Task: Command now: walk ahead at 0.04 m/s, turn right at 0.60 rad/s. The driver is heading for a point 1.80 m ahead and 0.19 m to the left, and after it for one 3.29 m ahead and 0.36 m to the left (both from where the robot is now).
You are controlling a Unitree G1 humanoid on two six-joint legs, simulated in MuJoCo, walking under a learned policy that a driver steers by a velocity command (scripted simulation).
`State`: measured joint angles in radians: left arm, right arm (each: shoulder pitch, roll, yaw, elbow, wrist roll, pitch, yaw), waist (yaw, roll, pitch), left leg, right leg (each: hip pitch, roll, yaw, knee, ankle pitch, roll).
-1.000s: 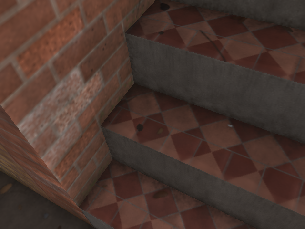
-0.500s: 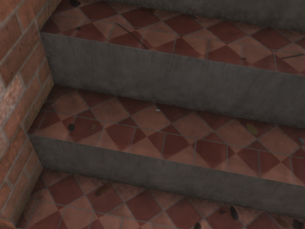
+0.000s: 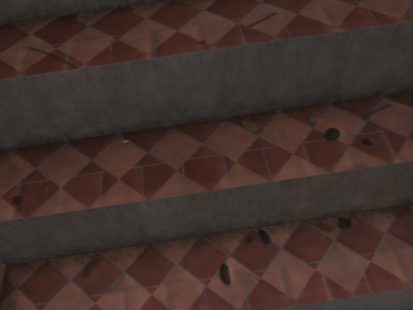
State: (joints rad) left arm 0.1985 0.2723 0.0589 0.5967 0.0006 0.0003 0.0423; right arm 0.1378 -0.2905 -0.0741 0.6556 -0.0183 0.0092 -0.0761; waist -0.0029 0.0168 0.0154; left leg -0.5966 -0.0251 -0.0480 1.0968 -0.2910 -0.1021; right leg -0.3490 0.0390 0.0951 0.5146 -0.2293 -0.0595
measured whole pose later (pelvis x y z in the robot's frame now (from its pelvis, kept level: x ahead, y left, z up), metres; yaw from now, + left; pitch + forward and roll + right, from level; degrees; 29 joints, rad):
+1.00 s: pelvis +0.13 +0.00 +0.00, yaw -9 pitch +1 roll +0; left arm 0.19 0.14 0.01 0.69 0.02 -0.04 0.02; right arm 0.16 -0.13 0.00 0.67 -0.04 -0.06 -0.03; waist 0.01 -0.04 -0.02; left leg -0.20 -0.05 0.05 0.42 -0.25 0.06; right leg -0.16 0.00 0.01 0.43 -0.30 0.00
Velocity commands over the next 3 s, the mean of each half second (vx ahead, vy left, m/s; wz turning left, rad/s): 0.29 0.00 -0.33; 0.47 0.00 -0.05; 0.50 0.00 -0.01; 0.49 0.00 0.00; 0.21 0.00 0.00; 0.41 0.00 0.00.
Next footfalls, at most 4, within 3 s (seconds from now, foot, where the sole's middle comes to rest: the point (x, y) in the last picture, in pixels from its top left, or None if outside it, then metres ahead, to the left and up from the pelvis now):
0.20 left None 0.04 0.12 -0.78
0.50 right None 0.11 -0.11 -0.78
0.80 left None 0.17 0.09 -0.78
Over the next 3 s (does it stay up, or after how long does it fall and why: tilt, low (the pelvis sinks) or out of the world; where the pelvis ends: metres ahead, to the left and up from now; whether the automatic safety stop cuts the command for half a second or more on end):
stays up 0.12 -0.06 0.01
